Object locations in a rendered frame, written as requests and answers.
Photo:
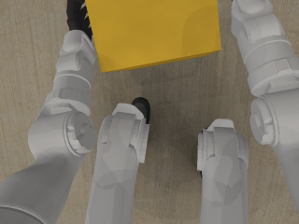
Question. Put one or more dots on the robot right thigh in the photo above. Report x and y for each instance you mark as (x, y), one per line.
(224, 178)

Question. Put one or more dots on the robot right upper arm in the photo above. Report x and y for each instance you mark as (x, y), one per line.
(274, 121)

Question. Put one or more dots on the robot right shin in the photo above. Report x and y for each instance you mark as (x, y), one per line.
(241, 141)

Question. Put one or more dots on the robot left upper arm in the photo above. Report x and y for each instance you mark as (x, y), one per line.
(37, 194)

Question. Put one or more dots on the robot left forearm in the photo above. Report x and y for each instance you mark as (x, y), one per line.
(73, 78)

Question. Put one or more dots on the left robot hand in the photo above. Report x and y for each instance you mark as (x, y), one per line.
(76, 17)

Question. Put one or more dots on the robot right forearm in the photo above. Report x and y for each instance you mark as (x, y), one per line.
(264, 47)

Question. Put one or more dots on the carton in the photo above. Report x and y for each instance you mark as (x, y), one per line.
(134, 34)

